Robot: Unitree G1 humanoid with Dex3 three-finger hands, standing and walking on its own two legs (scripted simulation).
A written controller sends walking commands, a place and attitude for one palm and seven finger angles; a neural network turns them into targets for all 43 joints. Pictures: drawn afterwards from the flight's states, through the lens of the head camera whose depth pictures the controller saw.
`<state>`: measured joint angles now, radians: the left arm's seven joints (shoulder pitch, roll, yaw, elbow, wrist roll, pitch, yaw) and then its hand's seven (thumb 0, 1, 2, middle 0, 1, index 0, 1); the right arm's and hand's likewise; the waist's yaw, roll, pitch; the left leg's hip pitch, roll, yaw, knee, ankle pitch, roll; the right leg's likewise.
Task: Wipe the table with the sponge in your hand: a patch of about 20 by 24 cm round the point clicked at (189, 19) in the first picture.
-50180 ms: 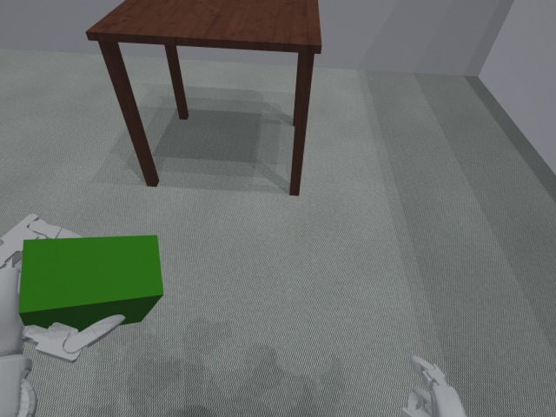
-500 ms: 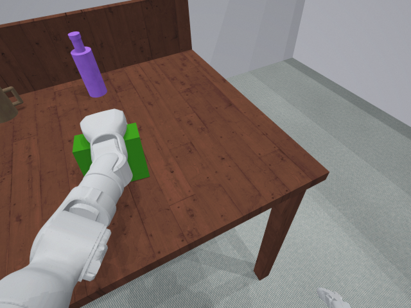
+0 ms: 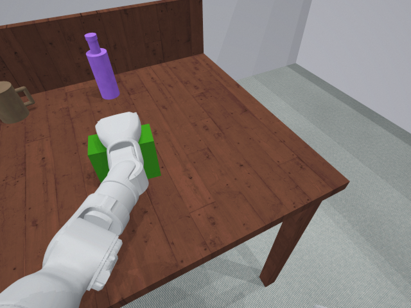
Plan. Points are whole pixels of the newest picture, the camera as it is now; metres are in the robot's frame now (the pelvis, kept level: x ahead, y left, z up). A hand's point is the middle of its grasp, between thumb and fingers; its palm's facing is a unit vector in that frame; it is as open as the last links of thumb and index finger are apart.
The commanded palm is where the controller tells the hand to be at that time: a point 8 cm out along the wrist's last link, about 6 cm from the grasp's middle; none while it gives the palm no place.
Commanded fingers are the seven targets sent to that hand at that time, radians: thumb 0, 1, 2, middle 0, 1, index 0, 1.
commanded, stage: wipe back along the third lane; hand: left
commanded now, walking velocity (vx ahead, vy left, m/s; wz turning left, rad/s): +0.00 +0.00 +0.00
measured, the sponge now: (128, 163) +0.42 +0.20 +0.05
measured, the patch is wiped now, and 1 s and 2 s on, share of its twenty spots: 1.00 1.00 1.00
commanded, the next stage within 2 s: slide back across to the middle lane in 1.36 s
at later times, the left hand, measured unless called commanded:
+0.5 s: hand (128, 160) +0.39 +0.18 +0.10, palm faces +0.08 -0.05 -1.00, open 10.4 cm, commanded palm +0.33 +0.15 +0.12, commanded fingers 0.00 0.10 1.30 -1.20 -1.60 -1.20 -1.60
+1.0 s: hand (143, 177) +0.34 +0.14 +0.10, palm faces +0.08 -0.05 -1.00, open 10.4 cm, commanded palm +0.29 +0.12 +0.13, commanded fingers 0.00 0.10 1.30 -1.20 -1.60 -1.20 -1.60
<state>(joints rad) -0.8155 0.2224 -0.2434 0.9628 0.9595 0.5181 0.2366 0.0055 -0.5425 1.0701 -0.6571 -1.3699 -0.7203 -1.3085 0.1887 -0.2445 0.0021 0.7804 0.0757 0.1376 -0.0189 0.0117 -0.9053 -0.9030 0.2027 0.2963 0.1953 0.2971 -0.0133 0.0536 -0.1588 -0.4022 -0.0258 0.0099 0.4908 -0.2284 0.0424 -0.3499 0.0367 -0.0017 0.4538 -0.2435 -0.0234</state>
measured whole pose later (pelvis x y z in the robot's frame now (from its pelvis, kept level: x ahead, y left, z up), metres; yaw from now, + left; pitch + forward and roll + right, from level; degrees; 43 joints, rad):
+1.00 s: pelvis +0.00 -0.02 +0.00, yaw +2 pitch +1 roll +0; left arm -0.45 0.16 -0.50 0.37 0.96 0.78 0.13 0.00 -0.50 1.06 -0.61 -1.40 -0.68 -1.34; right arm 0.00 -0.24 0.05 0.71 0.10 0.24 0.08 0.01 -0.91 -0.90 0.20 0.30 0.18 0.29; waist 0.08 0.09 -0.13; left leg -0.27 -0.03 -0.02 0.51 -0.26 0.02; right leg -0.23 0.03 -0.03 0.52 -0.31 -0.05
